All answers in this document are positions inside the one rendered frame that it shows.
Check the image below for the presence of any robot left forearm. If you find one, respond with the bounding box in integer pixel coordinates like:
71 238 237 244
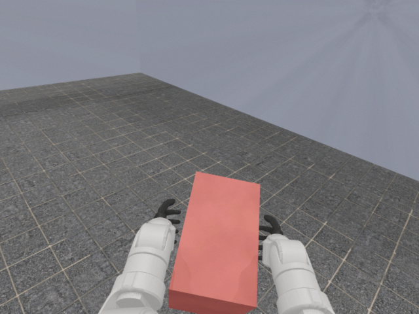
98 217 176 314

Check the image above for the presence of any robot right forearm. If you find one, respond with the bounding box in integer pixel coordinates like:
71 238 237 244
262 234 335 314

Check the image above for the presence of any right robot hand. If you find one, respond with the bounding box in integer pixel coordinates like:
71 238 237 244
258 215 283 260

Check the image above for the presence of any left robot hand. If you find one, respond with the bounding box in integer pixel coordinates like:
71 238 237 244
154 199 181 244

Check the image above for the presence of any carton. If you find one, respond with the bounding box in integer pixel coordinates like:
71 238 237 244
168 171 260 314

